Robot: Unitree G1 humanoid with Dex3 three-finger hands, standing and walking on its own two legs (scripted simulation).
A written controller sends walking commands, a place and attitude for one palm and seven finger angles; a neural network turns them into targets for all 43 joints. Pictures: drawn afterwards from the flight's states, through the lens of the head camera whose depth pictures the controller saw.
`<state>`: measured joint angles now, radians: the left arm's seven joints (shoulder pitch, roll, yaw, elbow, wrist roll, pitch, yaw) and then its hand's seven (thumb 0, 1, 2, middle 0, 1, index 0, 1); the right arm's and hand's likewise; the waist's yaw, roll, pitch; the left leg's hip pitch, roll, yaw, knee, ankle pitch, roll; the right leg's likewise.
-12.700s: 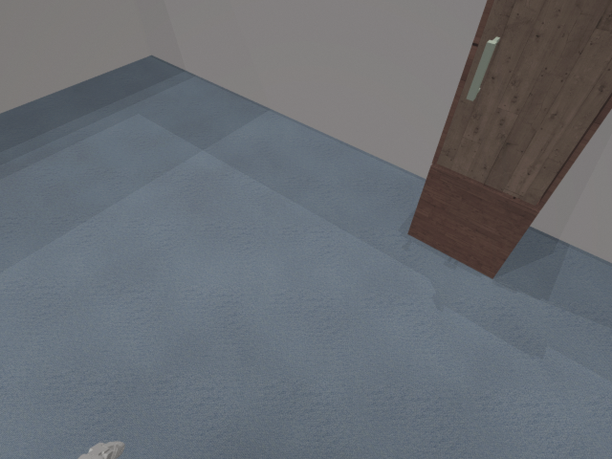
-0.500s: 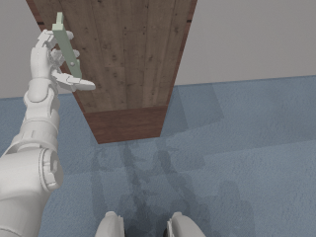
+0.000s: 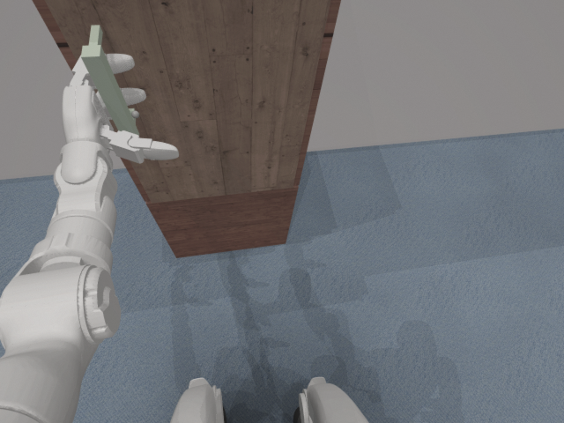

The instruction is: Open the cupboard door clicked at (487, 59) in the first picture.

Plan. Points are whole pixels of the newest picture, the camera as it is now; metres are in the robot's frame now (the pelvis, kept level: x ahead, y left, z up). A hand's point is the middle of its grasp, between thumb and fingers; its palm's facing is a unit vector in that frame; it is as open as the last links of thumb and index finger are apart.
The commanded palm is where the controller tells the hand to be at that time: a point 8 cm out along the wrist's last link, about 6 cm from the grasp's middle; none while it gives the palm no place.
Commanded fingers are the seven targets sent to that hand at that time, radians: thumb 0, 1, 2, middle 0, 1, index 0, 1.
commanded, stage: slide the fingers in behind the handle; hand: left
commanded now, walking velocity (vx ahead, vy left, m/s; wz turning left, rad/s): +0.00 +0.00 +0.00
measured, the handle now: (115, 90) +0.57 +0.19 +0.09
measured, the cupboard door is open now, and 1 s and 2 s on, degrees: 0 0 39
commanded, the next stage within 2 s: close the thumb around the handle in 0.14 s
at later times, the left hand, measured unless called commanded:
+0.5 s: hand (134, 115) +0.52 +0.16 +0.09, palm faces +0.07 -1.00 -0.01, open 12.1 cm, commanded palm +0.50 +0.20 +0.09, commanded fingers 0.00 0.28 0.64 -0.36 -1.28 -0.36 -1.28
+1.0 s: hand (135, 114) +0.52 +0.16 +0.09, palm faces +0.07 -1.00 -0.01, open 5.4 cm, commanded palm +0.50 +0.20 +0.09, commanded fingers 0.00 0.90 0.90 -0.40 -1.35 -0.40 -1.35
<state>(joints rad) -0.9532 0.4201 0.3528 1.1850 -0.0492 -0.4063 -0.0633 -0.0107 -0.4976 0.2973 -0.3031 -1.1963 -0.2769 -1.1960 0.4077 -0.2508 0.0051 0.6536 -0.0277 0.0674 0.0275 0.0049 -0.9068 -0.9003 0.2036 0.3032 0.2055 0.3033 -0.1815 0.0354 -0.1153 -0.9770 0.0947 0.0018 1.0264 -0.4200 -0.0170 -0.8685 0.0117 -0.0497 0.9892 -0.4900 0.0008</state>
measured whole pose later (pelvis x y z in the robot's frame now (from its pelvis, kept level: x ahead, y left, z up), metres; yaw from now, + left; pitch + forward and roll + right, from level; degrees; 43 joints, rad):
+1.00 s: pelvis +0.00 +0.01 +0.00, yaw +0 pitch +21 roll -3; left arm -0.95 0.41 0.34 1.18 -0.05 -0.41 -0.06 0.01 0.78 0.84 -0.39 -1.34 -0.37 -1.34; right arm 0.40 -0.25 0.00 0.65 -0.03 0.07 0.03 0.00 -0.91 -0.90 0.20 0.30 0.21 0.30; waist -0.18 0.04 -0.12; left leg -0.97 0.09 0.00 1.03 -0.43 -0.01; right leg -0.86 0.01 -0.05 0.98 -0.49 0.01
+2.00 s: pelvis +0.03 -0.03 +0.02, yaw +3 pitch +10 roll +0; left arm -0.07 -0.12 -0.19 0.24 0.08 -0.16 0.59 0.01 0.71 0.73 -0.35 -1.32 -0.39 -1.34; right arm 0.20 -0.17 -0.01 0.56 -0.07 0.06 0.04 0.01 -0.91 -0.90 0.20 0.30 0.20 0.30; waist -0.02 0.03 -0.14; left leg -0.64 0.07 -0.01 0.87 -0.41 -0.06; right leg -0.55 -0.01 -0.07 0.89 -0.52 -0.03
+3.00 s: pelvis +0.00 -0.03 +0.02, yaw +4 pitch +9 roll +0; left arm -0.08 -0.12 -0.23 0.25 0.08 -0.17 0.62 -0.01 -0.47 0.31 -0.25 -0.85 -0.26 -0.85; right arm 0.19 -0.18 -0.01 0.61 -0.07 0.01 0.02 0.01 -0.91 -0.90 0.20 0.30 0.20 0.30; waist -0.02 0.04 -0.13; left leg -0.68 0.05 -0.04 0.91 -0.39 -0.06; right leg -0.58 -0.02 -0.08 0.94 -0.52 -0.04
